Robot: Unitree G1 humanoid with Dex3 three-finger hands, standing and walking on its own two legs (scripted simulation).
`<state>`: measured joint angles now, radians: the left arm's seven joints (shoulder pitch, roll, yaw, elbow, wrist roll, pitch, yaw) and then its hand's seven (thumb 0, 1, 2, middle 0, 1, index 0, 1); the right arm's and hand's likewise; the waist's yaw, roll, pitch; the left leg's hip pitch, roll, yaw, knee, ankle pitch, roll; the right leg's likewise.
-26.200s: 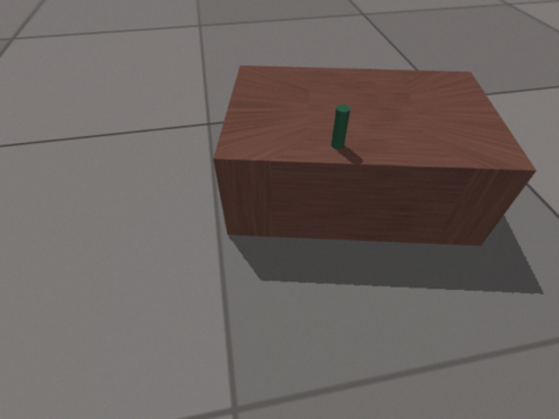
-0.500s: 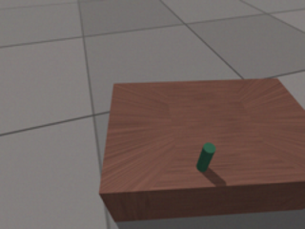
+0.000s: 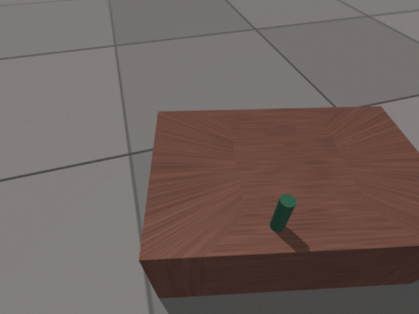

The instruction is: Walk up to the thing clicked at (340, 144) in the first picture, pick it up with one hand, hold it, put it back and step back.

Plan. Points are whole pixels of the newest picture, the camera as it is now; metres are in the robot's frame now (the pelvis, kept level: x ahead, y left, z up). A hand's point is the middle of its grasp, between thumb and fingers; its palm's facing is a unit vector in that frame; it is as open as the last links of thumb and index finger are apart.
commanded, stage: stand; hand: right
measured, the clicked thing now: (282, 214) +0.46 -0.22 -0.25
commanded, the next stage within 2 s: step back in 1.46 s
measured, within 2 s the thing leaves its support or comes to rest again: neither
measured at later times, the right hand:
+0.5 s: hand out of the picture +0.08 -0.25 -0.15, palm faces -0.02 +0.94 -0.35, open 7.4 cm
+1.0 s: hand out of the picture +0.08 -0.25 -0.15, palm faces -0.02 +0.94 -0.34, open 7.4 cm
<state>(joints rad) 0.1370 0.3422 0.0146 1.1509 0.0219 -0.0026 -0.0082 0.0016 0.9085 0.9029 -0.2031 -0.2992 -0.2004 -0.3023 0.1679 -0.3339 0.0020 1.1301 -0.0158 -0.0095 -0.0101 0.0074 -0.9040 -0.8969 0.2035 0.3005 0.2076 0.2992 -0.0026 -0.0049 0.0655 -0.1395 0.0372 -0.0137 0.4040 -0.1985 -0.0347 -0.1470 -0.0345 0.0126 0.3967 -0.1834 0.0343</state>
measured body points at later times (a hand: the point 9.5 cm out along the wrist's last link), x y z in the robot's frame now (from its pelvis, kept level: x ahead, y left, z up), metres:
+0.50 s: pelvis +0.02 +0.00 +0.00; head +0.02 +0.00 +0.45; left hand +0.09 +0.30 -0.14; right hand +0.09 -0.30 -0.13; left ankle +0.02 +0.14 -0.74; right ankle +0.02 -0.14 -0.74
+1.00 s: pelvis +0.01 +0.00 +0.00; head +0.02 +0.00 +0.45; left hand +0.08 +0.30 -0.13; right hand +0.08 -0.30 -0.13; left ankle +0.02 +0.14 -0.74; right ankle +0.02 -0.14 -0.74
